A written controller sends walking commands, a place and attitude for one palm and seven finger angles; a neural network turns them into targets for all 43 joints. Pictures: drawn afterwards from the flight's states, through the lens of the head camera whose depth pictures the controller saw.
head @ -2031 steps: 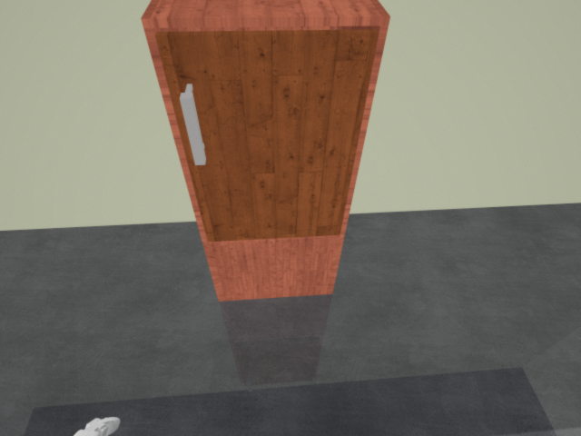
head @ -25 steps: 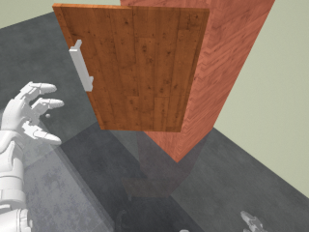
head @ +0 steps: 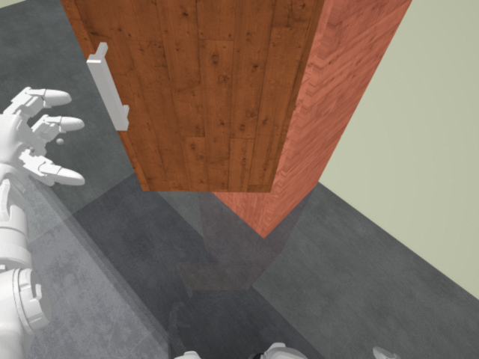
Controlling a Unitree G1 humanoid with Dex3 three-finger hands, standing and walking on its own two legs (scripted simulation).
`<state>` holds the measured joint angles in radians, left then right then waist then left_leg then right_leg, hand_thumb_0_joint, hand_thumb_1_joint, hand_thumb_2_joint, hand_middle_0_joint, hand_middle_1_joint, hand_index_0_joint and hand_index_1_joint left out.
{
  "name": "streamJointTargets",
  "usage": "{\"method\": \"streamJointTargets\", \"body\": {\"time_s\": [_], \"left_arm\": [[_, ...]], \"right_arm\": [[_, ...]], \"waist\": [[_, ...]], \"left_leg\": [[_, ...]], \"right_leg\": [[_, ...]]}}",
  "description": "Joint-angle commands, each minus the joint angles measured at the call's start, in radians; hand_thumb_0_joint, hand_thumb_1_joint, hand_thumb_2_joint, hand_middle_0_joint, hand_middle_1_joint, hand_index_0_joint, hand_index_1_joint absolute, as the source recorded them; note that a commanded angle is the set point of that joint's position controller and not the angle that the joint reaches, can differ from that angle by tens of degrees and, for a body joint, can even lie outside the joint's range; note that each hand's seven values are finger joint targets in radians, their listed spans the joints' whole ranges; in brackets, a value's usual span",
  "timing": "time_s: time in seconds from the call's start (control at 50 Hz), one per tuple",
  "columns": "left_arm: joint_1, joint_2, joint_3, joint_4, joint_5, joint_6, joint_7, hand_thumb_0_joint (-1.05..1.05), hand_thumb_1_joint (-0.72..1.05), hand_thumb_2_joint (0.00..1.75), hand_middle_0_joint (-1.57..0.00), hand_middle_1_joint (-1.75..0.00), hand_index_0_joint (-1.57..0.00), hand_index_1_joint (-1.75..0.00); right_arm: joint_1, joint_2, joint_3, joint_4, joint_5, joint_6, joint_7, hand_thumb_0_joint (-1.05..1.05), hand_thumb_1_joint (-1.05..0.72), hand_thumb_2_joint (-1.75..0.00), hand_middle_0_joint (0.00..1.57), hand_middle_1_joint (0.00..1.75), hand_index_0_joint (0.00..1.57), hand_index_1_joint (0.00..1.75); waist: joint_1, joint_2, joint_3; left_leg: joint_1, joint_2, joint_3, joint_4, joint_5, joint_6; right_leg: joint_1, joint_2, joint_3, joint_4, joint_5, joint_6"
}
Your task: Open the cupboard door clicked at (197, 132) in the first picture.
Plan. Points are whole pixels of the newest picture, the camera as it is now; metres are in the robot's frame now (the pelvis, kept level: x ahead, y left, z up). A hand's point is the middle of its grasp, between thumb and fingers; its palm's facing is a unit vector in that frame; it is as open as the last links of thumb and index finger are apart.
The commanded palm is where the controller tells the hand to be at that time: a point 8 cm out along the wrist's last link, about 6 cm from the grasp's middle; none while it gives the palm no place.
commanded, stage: move the hooked fingers beside the handle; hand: left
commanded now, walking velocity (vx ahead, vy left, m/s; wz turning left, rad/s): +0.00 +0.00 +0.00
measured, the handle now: (113, 89) +0.58 +0.24 +0.08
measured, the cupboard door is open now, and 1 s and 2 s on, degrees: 45 45 45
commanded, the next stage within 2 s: slide the fingers in behind the handle in 1.92 s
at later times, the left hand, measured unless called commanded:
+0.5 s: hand (67, 107) +0.50 +0.29 +0.10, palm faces +0.00 -1.00 -0.01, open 13.9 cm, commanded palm +0.49 +0.35 +0.09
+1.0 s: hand (66, 103) +0.53 +0.31 +0.09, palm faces -0.02 -1.00 +0.00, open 14.0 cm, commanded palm +0.51 +0.34 +0.09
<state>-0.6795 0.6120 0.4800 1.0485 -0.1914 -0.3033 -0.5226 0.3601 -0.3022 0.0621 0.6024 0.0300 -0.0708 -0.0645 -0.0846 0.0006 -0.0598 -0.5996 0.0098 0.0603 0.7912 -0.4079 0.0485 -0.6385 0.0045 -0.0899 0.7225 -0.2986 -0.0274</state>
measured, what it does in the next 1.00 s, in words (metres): stands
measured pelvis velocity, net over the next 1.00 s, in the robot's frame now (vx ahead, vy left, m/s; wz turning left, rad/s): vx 0.03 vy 0.02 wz -0.03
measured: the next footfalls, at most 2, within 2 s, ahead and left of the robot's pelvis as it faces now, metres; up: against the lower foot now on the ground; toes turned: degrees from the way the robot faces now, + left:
none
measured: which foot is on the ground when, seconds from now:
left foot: down 0.00-1.00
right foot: down 0.00-1.00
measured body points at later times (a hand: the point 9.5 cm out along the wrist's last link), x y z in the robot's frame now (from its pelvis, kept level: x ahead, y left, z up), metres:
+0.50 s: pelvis +0.00 +0.01 -0.01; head +0.14 +0.03 +0.42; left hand +0.50 +0.35 +0.11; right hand -0.01 -0.27 -0.11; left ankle -0.01 +0.08 -0.71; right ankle +0.03 -0.11 -0.71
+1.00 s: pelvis +0.03 +0.02 -0.01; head +0.17 +0.06 +0.41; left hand +0.52 +0.36 +0.09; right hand +0.00 -0.25 -0.10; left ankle -0.01 +0.08 -0.71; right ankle +0.03 -0.11 -0.71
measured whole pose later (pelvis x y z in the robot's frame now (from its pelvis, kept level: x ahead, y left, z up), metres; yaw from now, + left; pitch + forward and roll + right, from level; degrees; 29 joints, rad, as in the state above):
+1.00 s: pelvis +0.03 +0.02 -0.01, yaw -2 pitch +22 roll -5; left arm -0.93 0.82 0.56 1.20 -0.10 -0.26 -0.55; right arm 0.45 -0.29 0.07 0.57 -0.01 0.12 -0.01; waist -0.19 0.01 -0.08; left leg -0.81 0.04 0.04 0.90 -0.48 0.06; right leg -0.81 0.03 -0.11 0.75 -0.32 -0.01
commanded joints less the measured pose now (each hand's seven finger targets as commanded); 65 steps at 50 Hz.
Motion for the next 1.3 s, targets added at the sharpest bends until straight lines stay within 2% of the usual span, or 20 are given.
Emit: {"method": "streamJointTargets", "body": {"time_s": [0.0, 0.1, 0.2, 0.26, 0.28, 0.3, 0.36, 0.42, 0.6, 0.64, 0.7, 0.78, 0.8, 0.82, 0.86, 0.98, 1.12, 1.14, 1.18, 1.28], "left_arm": [[-0.440, 0.372, 0.074, -0.104, -0.021, -0.064, -0.006, 0.00, -0.50, 0.30, -0.30, -1.20, -0.30, -1.20], [-0.547, 0.390, 0.035, -0.088, 0.014, -0.069, -0.024, 0.00, -0.50, 0.30, -0.30, -1.20, -0.30, -1.20], [-0.625, 0.422, 0.057, -0.075, -0.001, -0.085, -0.038, 0.00, -0.50, 0.30, -0.30, -1.20, -0.30, -1.20], [-0.631, 0.423, 0.051, -0.016, 0.004, -0.067, -0.037, 0.00, -0.50, 0.30, -0.30, -1.20, -0.30, -1.20], [-0.627, 0.456, 0.067, -0.006, 0.017, -0.059, -0.035, 0.00, -0.50, 0.30, -0.30, -1.20, -0.30, -1.20], [-0.619, 0.487, 0.083, 0.013, 0.030, -0.047, -0.030, 0.00, -0.50, 0.30, -0.30, -1.20, -0.30, -1.20], [-0.653, 0.503, 0.071, 0.036, 0.053, -0.032, -0.018, 0.00, -0.50, 0.30, -0.30, -1.20, -0.30, -1.20], [-0.680, 0.615, 0.136, 0.034, 0.072, -0.041, -0.008, 0.00, -0.50, 0.30, -0.30, -1.20, -0.30, -1.20], [-0.751, 0.666, 0.123, 0.102, 0.101, -0.019, -0.052, 0.00, -0.50, 0.30, -0.30, -1.20, -0.30, -1.20], [-0.702, 0.636, 0.107, 0.134, 0.096, -0.001, -0.066, 0.00, -0.50, 0.30, -0.30, -1.20, -0.30, -1.20], [-0.694, 0.601, 0.095, 0.064, 0.080, -0.004, -0.085, 0.00, -0.50, 0.30, -0.30, -1.20, -0.30, -1.20], [-0.664, 0.627, 0.153, -0.044, 0.053, -0.026, -0.082, 0.00, -0.50, 0.30, -0.30, -1.20, -0.30, -1.20], [-0.648, 0.571, 0.122, -0.029, 0.044, -0.022, -0.081, 0.00, -0.50, 0.30, -0.30, -1.20, -0.30, -1.20], [-0.654, 0.597, 0.147, -0.047, 0.044, -0.025, -0.070, 0.00, -0.50, 0.30, -0.30, -1.20, -0.30, -1.20], [-0.699, 0.553, 0.115, -0.080, 0.037, -0.029, -0.057, 0.00, -0.50, 0.30, -0.30, -1.20, -0.30, -1.20], [-0.658, 0.535, 0.110, -0.107, 0.063, -0.026, -0.003, 0.00, -0.50, 0.30, -0.30, -1.20, -0.30, -1.20], [-0.608, 0.440, 0.061, -0.070, 0.043, -0.019, 0.001, 0.00, -0.50, 0.30, -0.30, -1.20, -0.30, -1.20], [-0.598, 0.455, 0.078, -0.058, 0.041, -0.017, 0.003, 0.00, -0.50, 0.30, -0.30, -1.20, -0.30, -1.20], [-0.598, 0.495, 0.104, -0.053, 0.043, -0.023, 0.005, 0.00, -0.50, 0.30, -0.30, -1.20, -0.30, -1.20], [-0.603, 0.495, 0.105, -0.064, 0.046, -0.050, 0.014, 0.00, -0.50, 0.30, -0.30, -1.20, -0.30, -1.20]], "right_arm": [[0.107, -0.183, -0.068, -0.071, 0.001, -0.007, -0.016, 0.00, -0.90, -0.90, 0.20, 0.30, 0.20, 0.30], [0.140, -0.189, -0.068, -0.058, -0.006, 0.016, -0.017, 0.00, -0.90, -0.90, 0.20, 0.30, 0.20, 0.30], [0.175, -0.200, -0.074, -0.036, -0.014, 0.041, -0.018, 0.00, -0.90, -0.90, 0.20, 0.30, 0.20, 0.30], [0.193, -0.202, -0.070, -0.029, -0.016, 0.056, -0.017, 0.00, -0.90, -0.90, 0.20, 0.30, 0.20, 0.30], [0.198, -0.205, -0.071, -0.027, -0.016, 0.063, -0.015, 0.00, -0.90, -0.90, 0.20, 0.30, 0.20, 0.30], [0.208, -0.208, -0.069, -0.028, -0.018, 0.072, -0.014, 0.00, -0.90, -0.90, 0.20, 0.30, 0.20, 0.30], [0.217, -0.205, -0.063, -0.041, -0.019, 0.088, -0.013, 0.00, -0.90, -0.90, 0.20, 0.30, 0.20, 0.30], [0.235, -0.214, -0.060, -0.051, -0.025, 0.105, -0.011, 0.00, -0.90, -0.90, 0.20, 0.30, 0.20, 0.30], [0.283, -0.222, -0.053, -0.042, -0.029, 0.146, -0.009, 0.00, -0.90, -0.90, 0.20, 0.30, 0.20, 0.30], [0.287, -0.221, -0.052, -0.048, -0.029, 0.152, -0.006, 0.00, -0.90, -0.90, 0.20, 0.30, 0.20, 0.30], [0.303, -0.220, -0.060, -0.050, -0.032, 0.163, 0.003, 0.00, -0.90, -0.90, 0.20, 0.30, 0.20, 0.30], [0.311, -0.222, -0.075, -0.057, -0.039, 0.174, 0.017, 0.00, -0.90, -0.90, 0.20, 0.30, 0.20, 0.30], [0.306, -0.216, -0.074, -0.057, -0.039, 0.177, 0.024, 0.00, -0.90, -0.90, 0.20, 0.30, 0.20, 0.30], [0.305, -0.219, -0.078, -0.053, -0.041, 0.178, 0.024, 0.00, -0.90, -0.90, 0.20, 0.30, 0.20, 0.30], [0.299, -0.212, -0.074, -0.055, -0.040, 0.182, 0.028, 0.00, -0.90, -0.90, 0.20, 0.30, 0.20, 0.30], [0.292, -0.204, -0.078, -0.056, -0.044, 0.187, 0.036, 0.00, -0.90, -0.90, 0.20, 0.30, 0.20, 0.30], [0.269, -0.197, -0.079, -0.065, -0.037, 0.188, 0.038, 0.00, -0.90, -0.90, 0.20, 0.30, 0.20, 0.30], [0.270, -0.199, -0.080, -0.068, -0.036, 0.187, 0.038, 0.00, -0.90, -0.90, 0.20, 0.30, 0.20, 0.30], [0.262, -0.202, -0.079, -0.072, -0.035, 0.183, 0.032, 0.00, -0.90, -0.90, 0.20, 0.30, 0.20, 0.30], [0.249, -0.197, -0.079, -0.077, -0.034, 0.178, 0.031, 0.00, -0.90, -0.90, 0.20, 0.30, 0.20, 0.30]], "waist": [[-0.015, 0.074, -0.328], [-0.043, 0.158, -0.372], [-0.061, 0.158, -0.455], [-0.071, 0.146, -0.413], [-0.065, 0.179, -0.418], [-0.067, 0.150, -0.422], [-0.076, 0.167, -0.389], [-0.071, 0.154, -0.442], [-0.113, 0.226, -0.478], [-0.115, 0.189, -0.456], [-0.106, 0.268, -0.533], [-0.079, 0.301, -0.590], [-0.092, 0.288, -0.561], [-0.089, 0.272, -0.542], [-0.098, 0.311, -0.521], [-0.080, 0.318, -0.518], [-0.090, 0.233, -0.466], [-0.090, 0.185, -0.469], [-0.079, 0.201, -0.473], [-0.074, 0.193, -0.477]], "left_leg": [[0.083, 0.005, -0.095, -0.099, 0.314, -0.022], [0.124, 0.010, -0.109, -0.075, 0.356, -0.028], [0.181, 0.020, -0.130, -0.048, 0.430, -0.042], [0.151, 0.021, -0.132, -0.043, 0.427, -0.038], [0.148, 0.022, -0.128, -0.042, 0.438, -0.039], [0.121, 0.020, -0.125, -0.037, 0.430, -0.033], [0.074, 0.016, -0.117, -0.031, 0.405, -0.027], [0.035, 0.017, -0.115, -0.017, 0.396, -0.022], [0.081, 0.031, -0.130, 0.029, 0.498, -0.031], [0.052, 0.032, -0.125, 0.030, 0.481, -0.024], [0.160, 0.044, -0.138, 0.042, 0.626, -0.046], [0.261, 0.057, -0.163, 0.050, 0.785, -0.070], [0.271, 0.059, -0.160, 0.052, 0.778, -0.069], [0.262, 0.062, -0.165, 0.051, 0.778, -0.068], [0.284, 0.061, -0.168, 0.047, 0.795, -0.075], [0.318, 0.065, -0.178, 0.043, 0.836, -0.090], [0.263, 0.058, -0.159, 0.032, 0.756, -0.071], [0.223, 0.052, -0.151, 0.029, 0.708, -0.060], [0.204, 0.046, -0.150, 0.027, 0.711, -0.062], [0.177, 0.039, -0.134, 0.027, 0.650, -0.053]], "right_leg": [[0.202, 0.017, 0.076, -0.040, 0.231, -0.003], [0.134, 0.020, 0.072, -0.026, 0.219, -0.004], [0.097, 0.030, 0.061, -0.013, 0.227, -0.002], [0.072, 0.033, 0.056, -0.012, 0.221, -0.005], [0.070, 0.031, 0.060, -0.013, 0.227, -0.003], [0.082, 0.031, 0.062, -0.010, 0.237, 0.000], [0.076, 0.032, 0.065, -0.006, 0.238, -0.003], [0.120, 0.034, 0.074, 0.005, 0.255, 0.000], [0.032, 0.047, 0.058, 0.022, 0.279, 0.003], [0.026, 0.049, 0.056, 0.019, 0.274, 0.006], [-0.006, 0.055, 0.045, 0.029, 0.311, 0.002], [-0.024, 0.064, 0.029, 0.036, 0.336, -0.004], [-0.051, 0.068, 0.027, 0.028, 0.323, -0.002], [-0.048, 0.067, 0.025, 0.026, 0.319, -0.002], [-0.069, 0.071, 0.021, 0.025, 0.313, -0.007], [-0.068, 0.069, 0.018, 0.021, 0.299, -0.004], [-0.031, 0.066, 0.022, 0.012, 0.315, 0.001], [0.006, 0.065, 0.027, 0.011, 0.327, 0.003], [0.029, 0.062, 0.031, 0.023, 0.349, -0.002], [0.060, 0.059, 0.044, 0.023, 0.355, -0.001]]}}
